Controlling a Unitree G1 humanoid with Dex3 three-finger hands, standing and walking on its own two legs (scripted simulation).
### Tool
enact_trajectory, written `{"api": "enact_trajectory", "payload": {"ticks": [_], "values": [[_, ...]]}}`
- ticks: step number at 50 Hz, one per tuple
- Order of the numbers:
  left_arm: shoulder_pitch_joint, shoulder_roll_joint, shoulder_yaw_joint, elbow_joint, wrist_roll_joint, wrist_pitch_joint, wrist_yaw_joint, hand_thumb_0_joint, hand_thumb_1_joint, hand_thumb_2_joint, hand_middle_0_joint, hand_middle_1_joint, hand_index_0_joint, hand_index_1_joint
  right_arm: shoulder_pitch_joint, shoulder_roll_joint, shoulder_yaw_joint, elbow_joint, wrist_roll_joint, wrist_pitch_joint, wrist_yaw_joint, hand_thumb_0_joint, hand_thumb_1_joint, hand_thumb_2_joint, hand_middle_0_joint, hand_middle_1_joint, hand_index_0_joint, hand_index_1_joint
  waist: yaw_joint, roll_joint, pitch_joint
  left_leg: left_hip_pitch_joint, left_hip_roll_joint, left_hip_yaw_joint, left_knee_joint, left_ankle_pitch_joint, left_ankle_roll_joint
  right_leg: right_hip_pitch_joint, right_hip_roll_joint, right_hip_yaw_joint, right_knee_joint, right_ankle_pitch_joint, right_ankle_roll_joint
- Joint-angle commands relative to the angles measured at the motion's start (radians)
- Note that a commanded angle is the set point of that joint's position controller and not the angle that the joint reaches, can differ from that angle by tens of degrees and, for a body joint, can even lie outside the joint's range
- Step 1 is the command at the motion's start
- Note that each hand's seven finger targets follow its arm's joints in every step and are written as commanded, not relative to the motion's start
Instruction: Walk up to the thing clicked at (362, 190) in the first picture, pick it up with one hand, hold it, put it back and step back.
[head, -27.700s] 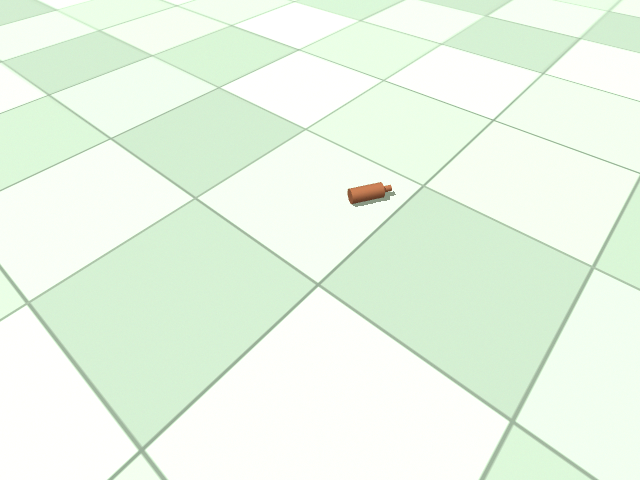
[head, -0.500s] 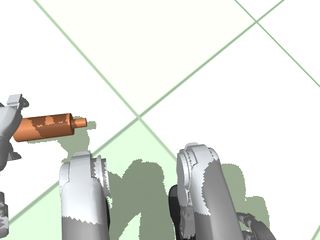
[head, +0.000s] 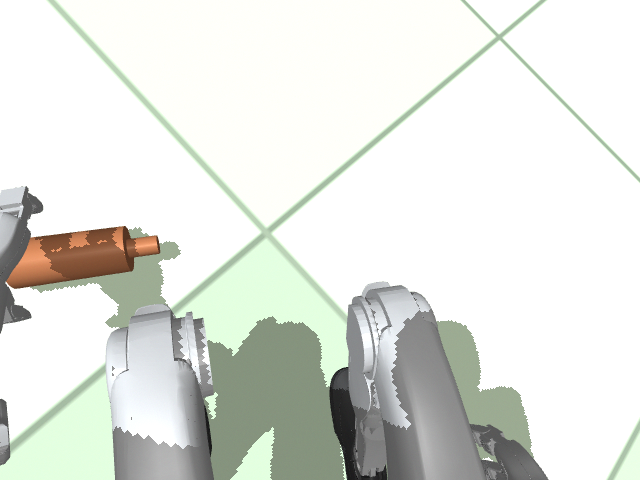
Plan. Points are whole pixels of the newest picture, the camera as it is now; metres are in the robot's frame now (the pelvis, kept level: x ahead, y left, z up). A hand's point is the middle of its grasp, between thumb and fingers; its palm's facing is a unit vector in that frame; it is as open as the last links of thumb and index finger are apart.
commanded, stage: rise first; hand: left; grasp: from above
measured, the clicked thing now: (88, 254) +0.43 +0.30 -0.28
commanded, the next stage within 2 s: approach in 1.08 s
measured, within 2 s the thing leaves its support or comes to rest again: neither
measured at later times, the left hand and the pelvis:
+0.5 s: hand out of the picture +0.38 +0.36 -0.16, palm faces -0.42 -0.11 -0.90, open 14.3 cm; pelvis +0.00 +0.00 +0.00, yaw +0 degrees
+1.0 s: hand out of the picture +0.39 +0.36 -0.15, palm faces -0.43 -0.10 -0.90, open 14.3 cm; pelvis +0.00 +0.00 +0.01, yaw +0 degrees
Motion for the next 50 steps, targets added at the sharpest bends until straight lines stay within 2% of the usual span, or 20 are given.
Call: {"api": "enact_trajectory", "payload": {"ticks": [1, 3, 10, 12, 16, 21, 22, 26, 28, 30, 31, 34, 36, 38, 40, 45, 46, 47, 49, 50], "values": [[-0.241, 0.306, 0.04, -0.114, -0.015, 0.004, 0.039, 0.0, -0.58, 1.042, -0.081, -0.988, -0.063, -1.007, 0.158, -0.242, -0.065, -0.019, -0.006, -0.005, -0.01, 0.0, -0.902, -0.902, 0.2, 0.3, 0.2, 0.3, 0.019, 0.271, -0.633, 0.505, -0.015, 0.147, -0.23, 0.11, 0.067, 0.26, 0.02, -0.098, -0.258, 0.17, -0.075], [-0.248, 0.3, 0.038, -0.117, -0.018, 0.005, 0.038, 0.0, -0.571, 1.038, -0.079, -0.993, -0.063, -1.009, 0.16, -0.247, -0.064, -0.02, -0.008, -0.004, -0.007, 0.0, -0.899, -0.901, 0.2, 0.3, 0.2, 0.3, 0.012, 0.269, -0.64, 0.509, -0.015, 0.143, -0.228, 0.118, 0.068, 0.262, 0.02, -0.103, -0.252, 0.178, -0.073], [-0.223, 0.314, 0.045, -0.153, -0.025, 0.001, 0.022, 0.0, -0.595, 1.054, -0.07, -1.001, -0.051, -1.02, 0.163, -0.249, -0.065, -0.018, -0.013, -0.001, -0.007, 0.0, -0.902, -0.902, 0.2, 0.3, 0.2, 0.3, 0.026, 0.284, -0.675, 0.523, -0.017, 0.145, -0.224, 0.15, 0.065, 0.292, 0.021, -0.101, -0.252, 0.212, -0.074], [-0.22, 0.296, 0.037, -0.141, -0.029, 0.006, 0.019, 0.0, -0.59, 1.047, -0.069, -1.002, -0.052, -1.02, 0.163, -0.249, -0.07, -0.016, -0.01, -0.001, -0.006, 0.0, -0.902, -0.902, 0.2, 0.3, 0.2, 0.3, 0.02, 0.286, -0.647, 0.528, -0.015, 0.144, -0.23, 0.139, 0.064, 0.267, 0.019, -0.103, -0.245, 0.199, -0.075], [-0.219, 0.311, 0.049, -0.179, -0.029, 0.005, 0.019, 0.0, -0.599, 1.059, -0.074, -0.991, -0.051, -1.015, 0.162, -0.249, -0.068, -0.026, -0.007, 0.002, -0.006, 0.0, -0.901, -0.901, 0.2, 0.3, 0.2, 0.3, 0.03, 0.298, -0.648, 0.523, -0.016, 0.143, -0.241, 0.129, 0.064, 0.271, 0.017, -0.104, -0.251, 0.188, -0.076], [-0.208, 0.291, 0.029, -0.167, -0.027, 0.011, 0.009, 0.0, -0.597, 1.058, -0.077, -0.991, -0.054, -1.015, 0.157, -0.244, -0.072, -0.027, 0.003, 0.005, -0.008, 0.0, -0.901, -0.902, 0.2, 0.3, 0.2, 0.3, 0.031, 0.285, -0.652, 0.52, -0.017, 0.144, -0.246, 0.118, 0.064, 0.266, 0.019, -0.099, -0.264, 0.181, -0.079], [-0.227, 0.291, 0.029, -0.169, -0.033, 0.009, 0.007, 0.0, -0.589, 1.05, -0.079, -0.983, -0.057, -1.006, 0.156, -0.247, -0.074, -0.029, 0.004, 0.005, -0.008, 0.0, -0.901, -0.901, 0.2, 0.3, 0.2, 0.3, 0.018, 0.268, -0.642, 0.513, -0.016, 0.14, -0.245, 0.11, 0.065, 0.252, 0.018, -0.105, -0.258, 0.171, -0.079], [-0.232, 0.28, 0.017, -0.183, -0.033, 0.012, 0.002, 0.0, -0.591, 1.049, -0.077, -1.001, -0.058, -1.021, 0.156, -0.241, -0.071, -0.027, 0.011, 0.002, -0.009, 0.0, -0.903, -0.902, 0.2, 0.3, 0.2, 0.3, 0.032, 0.293, -0.652, 0.541, -0.017, 0.142, -0.258, 0.117, 0.063, 0.253, 0.018, -0.101, -0.261, 0.176, -0.08], [-0.238, 0.28, 0.009, -0.178, -0.029, 0.014, -0.004, 0.0, -0.587, 1.048, -0.08, -1.003, -0.061, -1.023, 0.163, -0.245, -0.074, -0.029, 0.01, 0.0, -0.009, 0.0, -0.903, -0.903, 0.2, 0.3, 0.2, 0.3, 0.018, 0.289, -0.648, 0.543, -0.014, 0.143, -0.252, 0.127, 0.064, 0.261, 0.018, -0.1, -0.269, 0.191, -0.077], [-0.228, 0.286, 0.018, -0.178, -0.03, 0.016, -0.007, 0.0, -0.595, 1.053, -0.075, -1.005, -0.056, -1.025, 0.162, -0.244, -0.076, -0.027, 0.016, 0.001, -0.009, 0.0, -0.904, -0.902, 0.2, 0.3, 0.2, 0.3, 0.029, 0.288, -0.647, 0.541, -0.017, 0.142, -0.262, 0.116, 0.062, 0.255, 0.017, -0.1, -0.269, 0.176, -0.08], [-0.24, 0.288, 0.02, -0.192, -0.039, 0.014, -0.007, 0.0, -0.59, 1.05, -0.078, -0.999, -0.058, -1.019, 0.154, -0.245, -0.079, -0.029, 0.02, 0.0, -0.01, 0.0, -0.903, -0.902, 0.2, 0.3, 0.2, 0.3, 0.029, 0.298, -0.647, 0.54, -0.015, 0.142, -0.262, 0.11, 0.061, 0.243, 0.015, -0.102, -0.265, 0.166, -0.08], [-0.243, 0.283, 0.004, -0.168, -0.027, 0.017, -0.014, 0.0, -0.6, 1.055, -0.075, -1.006, -0.054, -1.028, 0.161, -0.241, -0.075, -0.03, 0.022, -0.001, -0.01, 0.0, -0.904, -0.903, 0.2, 0.3, 0.2, 0.3, 0.02, 0.286, -0.627, 0.536, -0.016, 0.141, -0.264, 0.099, 0.062, 0.237, 0.017, -0.102, -0.267, 0.159, -0.083], [-0.247, 0.297, 0.017, -0.184, -0.033, 0.012, -0.014, 0.0, -0.591, 1.051, -0.08, -0.998, -0.059, -1.019, 0.156, -0.241, -0.076, -0.037, 0.024, 0.001, -0.011, 0.0, -0.903, -0.902, 0.2, 0.3, 0.2, 0.3, 0.03, 0.273, -0.641, 0.515, -0.017, 0.145, -0.264, 0.092, 0.065, 0.258, 0.017, -0.095, -0.285, 0.152, -0.082], [-0.247, 0.283, 0.011, -0.186, -0.035, 0.014, -0.015, 0.0, -0.59, 1.046, -0.075, -1.008, -0.058, -1.026, 0.161, -0.239, -0.074, -0.036, 0.024, 0.001, -0.011, 0.0, -0.903, -0.902, 0.2, 0.3, 0.2, 0.3, 0.03, 0.268, -0.644, 0.519, -0.018, 0.148, -0.263, 0.102, 0.065, 0.267, 0.015, -0.094, -0.285, 0.161, -0.08], [-0.259, 0.294, 0.009, -0.169, -0.033, 0.014, -0.018, 0.0, -0.591, 1.047, -0.072, -1.011, -0.056, -1.029, 0.162, -0.244, -0.071, -0.036, 0.023, -0.002, -0.011, 0.0, -0.904, -0.902, 0.2, 0.3, 0.2, 0.3, 0.016, 0.272, -0.622, 0.51, -0.019, 0.145, -0.261, 0.093, 0.067, 0.253, 0.015, -0.096, -0.279, 0.154, -0.079], [-0.26, 0.297, 0.008, -0.195, -0.033, 0.014, -0.029, 0.0, -0.593, 1.052, -0.08, -1.005, -0.06, -1.026, 0.166, -0.242, -0.072, -0.038, 0.031, -0.001, -0.013, 0.0, -0.905, -0.903, 0.2, 0.3, 0.2, 0.3, 0.031, 0.29, -0.65, 0.534, -0.019, 0.144, -0.276, 0.093, 0.062, 0.258, 0.015, -0.098, -0.284, 0.15, -0.083], [-0.241, 0.283, 0.007, -0.16, -0.033, 0.016, -0.028, 0.0, -0.599, 1.053, -0.076, -1.004, -0.055, -1.025, 0.167, -0.243, -0.074, -0.036, 0.031, -0.002, -0.013, 0.0, -0.904, -0.902, 0.2, 0.3, 0.2, 0.3, 0.028, 0.284, -0.631, 0.532, -0.02, 0.145, -0.274, 0.095, 0.062, 0.25, 0.013, -0.101, -0.276, 0.151, -0.082], [-0.246, 0.265, -0.015, -0.15, -0.032, 0.017, -0.033, 0.0, -0.592, 1.046, -0.078, -1.008, -0.06, -1.027, 0.169, -0.24, -0.07, -0.035, 0.029, -0.004, -0.011, 0.0, -0.905, -0.902, 0.2, 0.3, 0.2, 0.3, 0.013, 0.274, -0.614, 0.526, -0.018, 0.142, -0.27, 0.098, 0.063, 0.248, 0.016, -0.103, -0.278, 0.158, -0.081], [-0.28, 0.307, 0.013, -0.208, -0.034, 0.009, -0.029, 0.0, -0.595, 1.051, -0.077, -1.001, -0.057, -1.022, 0.17, -0.244, -0.068, -0.037, 0.029, -0.001, -0.013, 0.0, -0.903, -0.902, 0.2, 0.3, 0.2, 0.3, 0.025, 0.308, -0.655, 0.541, -0.021, 0.141, -0.273, 0.11, 0.063, 0.259, 0.013, -0.102, -0.273, 0.167, -0.079], [-0.239, 0.307, 0.018, -0.166, -0.031, 0.013, -0.031, 0.0, -0.588, 1.043, -0.081, -1.004, -0.063, -1.023, 0.174, -0.242, -0.065, -0.037, 0.027, -0.002, -0.011, 0.0, -0.905, -0.902, 0.2, 0.3, 0.2, 0.3, 0.031, 0.292, -0.651, 0.543, -0.021, 0.144, -0.27, 0.127, 0.063, 0.276, 0.013, -0.099, -0.275, 0.184, -0.079]]}}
